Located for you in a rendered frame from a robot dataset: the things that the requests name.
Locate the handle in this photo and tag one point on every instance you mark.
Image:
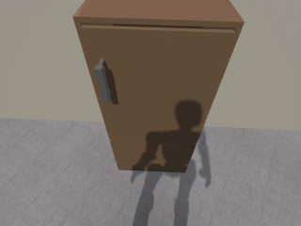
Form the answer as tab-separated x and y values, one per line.
101	79

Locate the cupboard door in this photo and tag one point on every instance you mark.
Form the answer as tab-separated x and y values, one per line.
161	79

